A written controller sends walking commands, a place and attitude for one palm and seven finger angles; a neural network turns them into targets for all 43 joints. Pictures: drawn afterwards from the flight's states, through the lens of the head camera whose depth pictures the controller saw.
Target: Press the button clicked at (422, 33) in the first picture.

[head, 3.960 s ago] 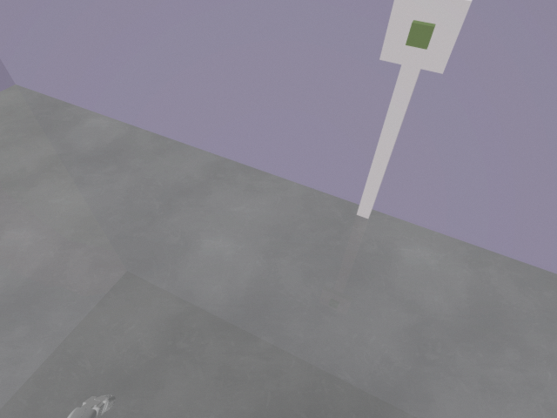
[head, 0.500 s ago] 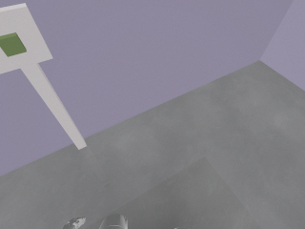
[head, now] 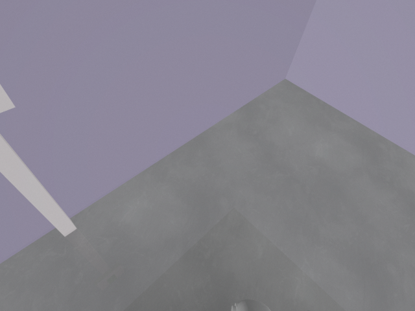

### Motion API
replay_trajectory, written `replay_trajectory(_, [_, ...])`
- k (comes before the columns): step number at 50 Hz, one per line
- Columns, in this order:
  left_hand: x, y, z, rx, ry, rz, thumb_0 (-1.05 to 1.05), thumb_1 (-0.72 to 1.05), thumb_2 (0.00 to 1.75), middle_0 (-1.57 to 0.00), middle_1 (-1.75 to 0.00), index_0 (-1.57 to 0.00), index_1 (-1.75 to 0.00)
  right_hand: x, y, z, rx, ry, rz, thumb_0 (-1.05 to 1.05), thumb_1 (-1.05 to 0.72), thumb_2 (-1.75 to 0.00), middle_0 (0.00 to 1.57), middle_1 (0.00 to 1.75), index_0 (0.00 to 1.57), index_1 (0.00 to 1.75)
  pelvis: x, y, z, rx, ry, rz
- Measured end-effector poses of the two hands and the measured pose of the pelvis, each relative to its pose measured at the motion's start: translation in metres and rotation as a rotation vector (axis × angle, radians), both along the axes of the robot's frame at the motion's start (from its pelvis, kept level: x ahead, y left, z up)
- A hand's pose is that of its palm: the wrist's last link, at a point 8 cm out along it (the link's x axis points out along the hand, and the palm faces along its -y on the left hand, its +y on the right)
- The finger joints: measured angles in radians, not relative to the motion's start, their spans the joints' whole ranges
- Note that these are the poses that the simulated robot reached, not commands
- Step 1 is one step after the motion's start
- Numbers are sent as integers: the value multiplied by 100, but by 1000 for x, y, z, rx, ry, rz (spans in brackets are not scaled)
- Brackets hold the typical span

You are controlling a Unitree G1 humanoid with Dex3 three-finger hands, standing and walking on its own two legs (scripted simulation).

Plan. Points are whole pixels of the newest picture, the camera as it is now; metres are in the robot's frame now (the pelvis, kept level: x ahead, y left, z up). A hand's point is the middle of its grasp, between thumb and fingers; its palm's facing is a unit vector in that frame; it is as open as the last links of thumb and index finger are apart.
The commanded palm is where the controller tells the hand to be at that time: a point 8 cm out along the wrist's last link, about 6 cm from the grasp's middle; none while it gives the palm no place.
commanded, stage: walk to a spot facing it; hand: left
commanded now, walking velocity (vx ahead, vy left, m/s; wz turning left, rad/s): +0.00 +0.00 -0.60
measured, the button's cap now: out of the picture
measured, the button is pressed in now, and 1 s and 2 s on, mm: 0 0 0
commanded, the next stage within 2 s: turn to face it in 1.16 s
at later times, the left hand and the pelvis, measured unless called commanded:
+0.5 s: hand (157, 309) +0.14 +0.11 -0.14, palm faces -0.27 -0.92 -0.27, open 7.4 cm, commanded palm none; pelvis -0.02 -0.06 +0.00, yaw -17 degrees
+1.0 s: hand (149, 275) +0.21 +0.14 -0.18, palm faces -0.50 -0.85 -0.17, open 7.4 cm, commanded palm none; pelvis +0.07 -0.02 +0.01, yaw -35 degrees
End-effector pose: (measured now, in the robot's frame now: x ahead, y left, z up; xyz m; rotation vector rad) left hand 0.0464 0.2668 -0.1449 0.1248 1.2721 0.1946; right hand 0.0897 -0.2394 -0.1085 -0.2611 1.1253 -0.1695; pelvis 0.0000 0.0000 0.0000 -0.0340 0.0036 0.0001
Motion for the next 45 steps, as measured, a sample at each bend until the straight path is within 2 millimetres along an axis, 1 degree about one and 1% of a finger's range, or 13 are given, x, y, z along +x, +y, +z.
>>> replay_trajectory(3, [19,-10,3,1,1,-63,0,91,90,-20,-29,-19,-30,-29,-10,-8,16,37,-76,0,-91,-90,21,30,20,30,-1,-3,-1,5,-5,-46])
replay_trajectory(6, [44,-27,6,12,-20,-140,0,91,90,-20,-29,-19,-30,-61,-23,-20,37,80,-157,0,-91,-90,21,30,20,30,-2,-11,-4,15,-9,-93])
replay_trajectory(11, [89,-64,11,62,-111,-268,0,91,90,-20,-29,-20,-30,-114,-51,-52,82,152,-276,0,-91,-90,21,30,20,30,-4,-35,-20,38,-15,-165])
replay_trajectory(13, [100,-77,17,78,-148,-298,0,91,90,-20,-29,-20,-30,-129,-60,-59,89,191,-305,0,-91,-90,20,30,20,30,-8,-41,-21,38,-21,-175])
replay_trajectory(15, [104,-87,26,89,-167,-309,0,91,90,-20,-29,-20,-30,-137,-65,-58,94,212,-325,1,-91,-90,20,30,20,30,-10,-45,-17,50,-25,-192])
replay_trajectory(20, [104,-104,37,90,-153,-355,0,90,90,-20,-29,-20,-30,-137,-72,-46,108,165,-360,1,-91,-90,20,30,19,29,-15,-54,-4,69,-20,-254])
replay_trajectory(24, [102,-112,36,70,-138,-388,0,90,90,-20,-30,-20,-30,-133,-75,-38,104,118,-378,1,-91,-90,20,30,19,30,-16,-56,-1,68,-14,-294])
replay_trajectory(27, [98,-113,32,47,-124,-398,0,90,90,-20,-30,-20,-30,-129,-76,-33,93,94,-385,0,-91,-90,20,30,20,30,-14,-54,0,57,-9,-321])
replay_trajectory(32, [87,-103,21,17,-75,-403,0,90,90,-20,-30,-20,-30,-114,-74,-21,60,50,-397,0,-91,-90,20,30,20,30,-6,-45,1,43,3,-368])
replay_trajectory(37, [82,-79,5,-4,7,-407,0,90,90,-20,-30,-20,-30,-92,-66,-5,9,-12,-415,1,-91,-90,20,30,20,30,9,-29,-1,32,14,-429])
replay_trajectory(39, [85,-68,-6,-11,41,-419,0,90,90,-20,-30,-20,-30,-85,-60,-1,-22,-47,-431,0,-91,-90,20,30,20,30,18,-22,-6,19,18,-457])
replay_trajectory(41, [94,-61,-11,-15,77,-443,0,90,90,-20,-30,-20,-30,-86,-51,3,-39,-62,-459,0,-91,-90,20,30,20,30,26,-16,-6,16,7,-487])
replay_trajectory(45, [129,-60,-6,-28,94,-518,1,91,90,-20,-29,-20,-30,-102,-29,10,-35,-24,-539,0,-91,-90,20,30,20,30,47,-13,3,-14,0,-547])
